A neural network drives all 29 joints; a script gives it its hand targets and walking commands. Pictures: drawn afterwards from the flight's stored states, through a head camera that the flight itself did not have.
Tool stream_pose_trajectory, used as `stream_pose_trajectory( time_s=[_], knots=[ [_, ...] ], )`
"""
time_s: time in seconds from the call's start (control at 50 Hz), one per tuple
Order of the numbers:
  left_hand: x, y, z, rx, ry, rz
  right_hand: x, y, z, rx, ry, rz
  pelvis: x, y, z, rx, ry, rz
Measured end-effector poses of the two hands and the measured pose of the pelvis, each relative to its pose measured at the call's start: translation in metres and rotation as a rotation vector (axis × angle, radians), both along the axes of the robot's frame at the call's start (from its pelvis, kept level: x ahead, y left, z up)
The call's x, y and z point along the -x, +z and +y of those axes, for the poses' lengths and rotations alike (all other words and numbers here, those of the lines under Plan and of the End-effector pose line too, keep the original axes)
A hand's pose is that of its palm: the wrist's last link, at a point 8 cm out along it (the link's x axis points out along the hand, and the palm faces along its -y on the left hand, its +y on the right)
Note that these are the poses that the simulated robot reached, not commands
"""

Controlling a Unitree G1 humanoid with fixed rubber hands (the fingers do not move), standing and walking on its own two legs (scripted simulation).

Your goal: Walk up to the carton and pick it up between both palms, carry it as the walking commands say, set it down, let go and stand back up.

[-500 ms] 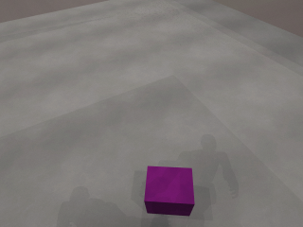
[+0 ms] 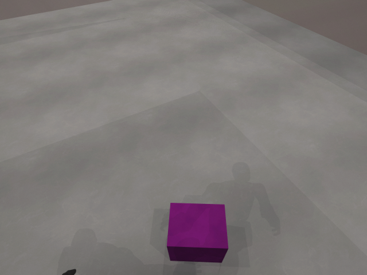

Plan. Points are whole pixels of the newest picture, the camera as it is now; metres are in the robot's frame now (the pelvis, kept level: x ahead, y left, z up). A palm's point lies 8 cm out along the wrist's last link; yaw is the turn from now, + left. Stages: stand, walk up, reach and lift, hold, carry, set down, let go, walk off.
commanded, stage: walk up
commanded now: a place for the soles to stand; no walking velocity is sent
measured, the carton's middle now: (196, 233) +0.43 -0.03 -0.65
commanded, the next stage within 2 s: stand in 0.34 s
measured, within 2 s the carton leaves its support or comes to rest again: neither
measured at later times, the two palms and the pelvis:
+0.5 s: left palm out of the picture +0.13 +0.23 -0.12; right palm out of the picture +0.08 -0.36 -0.11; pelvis +0.02 -0.05 +0.00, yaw -1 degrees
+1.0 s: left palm out of the picture +0.13 +0.24 -0.10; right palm out of the picture +0.11 -0.36 -0.11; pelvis +0.03 -0.06 +0.01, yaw -1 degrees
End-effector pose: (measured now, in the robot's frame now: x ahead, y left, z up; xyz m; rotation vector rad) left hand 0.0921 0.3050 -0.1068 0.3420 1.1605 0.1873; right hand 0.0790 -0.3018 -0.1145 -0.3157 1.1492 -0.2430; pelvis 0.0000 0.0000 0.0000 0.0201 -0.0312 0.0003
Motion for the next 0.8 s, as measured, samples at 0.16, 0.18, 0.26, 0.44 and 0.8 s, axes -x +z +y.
stream_pose_trajectory(
  time_s=[0.16,0.18,0.26,0.44,0.8],
  knots=[
    [-0.005,-0.002,-0.014,-0.051,-0.031,0.031,0.015,-0.009,-0.062,0.075,-0.06,0.021,-0.006,-0.015,-0.029,0.008,-0.036,-0.018],
    [-0.004,-0.003,-0.017,-0.053,-0.027,0.03,0.014,-0.008,-0.067,0.076,-0.061,0.027,-0.006,-0.015,-0.033,0.013,-0.039,-0.021],
    [-0.004,-0.005,-0.033,-0.042,-0.03,0.035,0.01,-0.003,-0.074,0.063,-0.054,0.028,-0.006,-0.011,-0.043,0.023,-0.052,-0.011],
    [-0.027,-0.014,-0.064,0.043,-0.01,-0.015,0.011,0.003,-0.064,0.043,-0.019,0.061,-0.017,-0.005,-0.05,0.019,-0.026,-0.016],
    [-0.056,0.015,-0.059,-0.012,0.001,-0.062,-0.036,-0.004,-0.046,-0.046,0.016,0.01,-0.031,0.006,-0.054,0.023,-0.016,0.001]
  ],
)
